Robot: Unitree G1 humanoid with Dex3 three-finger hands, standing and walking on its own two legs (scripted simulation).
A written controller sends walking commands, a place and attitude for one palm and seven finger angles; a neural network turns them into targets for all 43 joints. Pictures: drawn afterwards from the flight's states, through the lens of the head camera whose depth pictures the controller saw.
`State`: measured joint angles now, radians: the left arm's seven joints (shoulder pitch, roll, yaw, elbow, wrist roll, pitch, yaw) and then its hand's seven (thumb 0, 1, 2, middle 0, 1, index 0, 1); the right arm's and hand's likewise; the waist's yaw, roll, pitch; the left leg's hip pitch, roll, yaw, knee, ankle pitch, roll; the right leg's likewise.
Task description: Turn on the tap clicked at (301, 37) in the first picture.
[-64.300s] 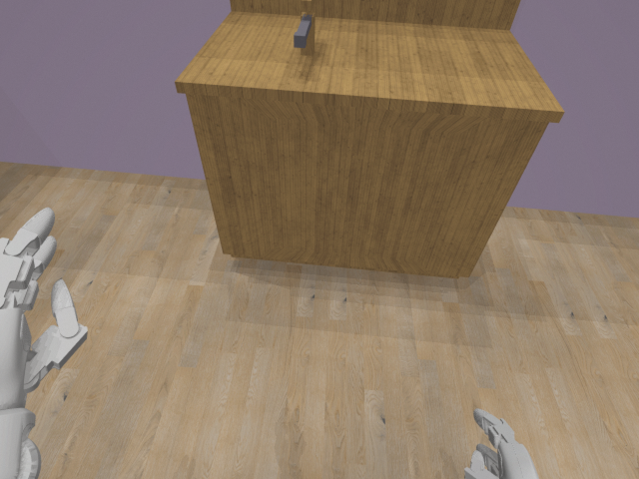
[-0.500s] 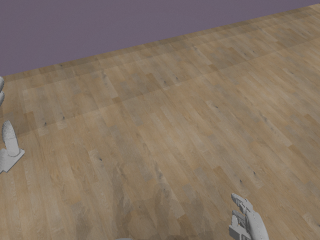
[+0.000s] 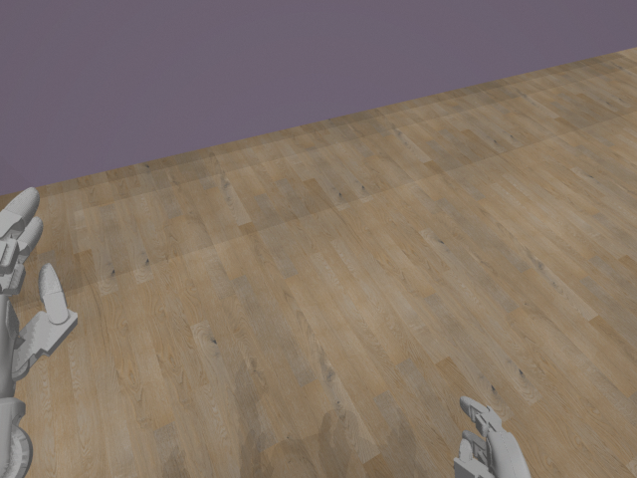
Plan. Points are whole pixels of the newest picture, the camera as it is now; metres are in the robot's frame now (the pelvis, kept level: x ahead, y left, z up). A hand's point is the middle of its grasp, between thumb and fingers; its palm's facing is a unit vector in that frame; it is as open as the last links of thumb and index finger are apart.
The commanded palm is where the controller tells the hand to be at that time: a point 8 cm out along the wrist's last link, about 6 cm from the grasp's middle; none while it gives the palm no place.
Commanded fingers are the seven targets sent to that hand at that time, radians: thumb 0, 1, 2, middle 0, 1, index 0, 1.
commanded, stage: shuffle to correct the standing spot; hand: left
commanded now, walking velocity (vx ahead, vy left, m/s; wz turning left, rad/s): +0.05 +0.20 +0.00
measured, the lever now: out of the picture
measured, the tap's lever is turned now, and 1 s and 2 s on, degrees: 73 73 73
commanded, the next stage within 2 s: none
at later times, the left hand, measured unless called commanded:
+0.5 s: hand out of the picture +0.19 +0.31 +0.15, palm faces +0.43 -0.81 -0.39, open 7.4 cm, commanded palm +0.14 +0.34 +0.17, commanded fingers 0.00 0.90 0.90 -0.20 -0.30 -0.20 -0.30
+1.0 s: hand out of the picture +0.17 +0.39 +0.17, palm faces +0.44 -0.79 -0.43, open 7.4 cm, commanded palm +0.13 +0.42 +0.17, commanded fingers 0.00 0.90 0.90 -0.20 -0.30 -0.20 -0.30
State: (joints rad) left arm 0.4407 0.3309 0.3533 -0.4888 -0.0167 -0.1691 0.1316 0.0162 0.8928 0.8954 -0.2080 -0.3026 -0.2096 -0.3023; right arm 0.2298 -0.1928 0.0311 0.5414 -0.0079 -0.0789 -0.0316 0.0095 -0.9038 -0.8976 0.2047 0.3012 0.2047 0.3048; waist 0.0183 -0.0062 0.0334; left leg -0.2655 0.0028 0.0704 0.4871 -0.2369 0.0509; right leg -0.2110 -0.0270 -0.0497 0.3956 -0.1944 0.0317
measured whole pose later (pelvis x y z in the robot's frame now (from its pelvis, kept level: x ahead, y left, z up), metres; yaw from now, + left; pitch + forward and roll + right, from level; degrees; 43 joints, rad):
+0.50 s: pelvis -0.01 +0.06 -0.02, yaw +2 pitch +0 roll -2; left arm 0.49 0.36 0.38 -0.54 -0.04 -0.23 0.15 0.02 0.89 0.90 -0.21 -0.30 -0.21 -0.30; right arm 0.20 -0.21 0.01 0.54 0.01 -0.06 -0.02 0.01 -0.91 -0.90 0.20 0.30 0.20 0.30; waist 0.01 0.01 0.05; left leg -0.36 -0.08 0.09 0.66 -0.32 0.13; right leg -0.32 -0.11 -0.03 0.61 -0.30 0.03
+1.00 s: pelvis -0.02 +0.14 -0.02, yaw +1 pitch -2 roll -1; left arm 0.55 0.40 0.43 -0.63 -0.05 -0.28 0.14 0.02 0.89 0.89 -0.21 -0.30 -0.21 -0.30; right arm 0.17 -0.24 -0.03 0.59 0.01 -0.03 0.03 0.01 -0.91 -0.90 0.20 0.30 0.20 0.30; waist 0.03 -0.02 0.10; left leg -0.58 -0.01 -0.05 1.21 -0.43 -0.05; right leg -0.28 -0.14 -0.02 0.62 -0.30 0.09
